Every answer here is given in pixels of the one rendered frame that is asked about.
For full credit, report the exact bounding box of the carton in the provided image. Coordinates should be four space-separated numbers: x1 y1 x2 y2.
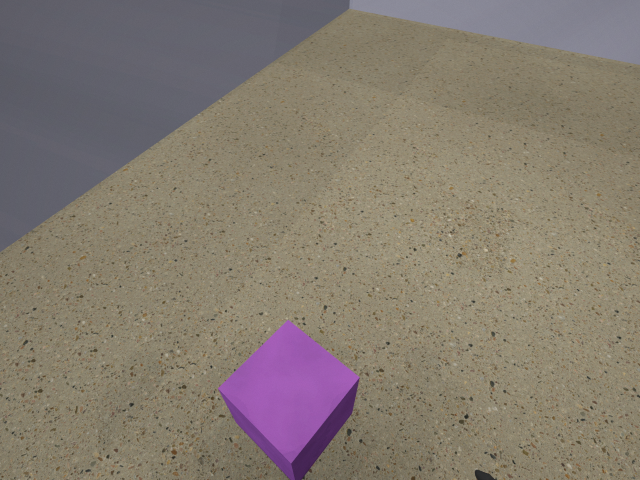
218 320 360 480

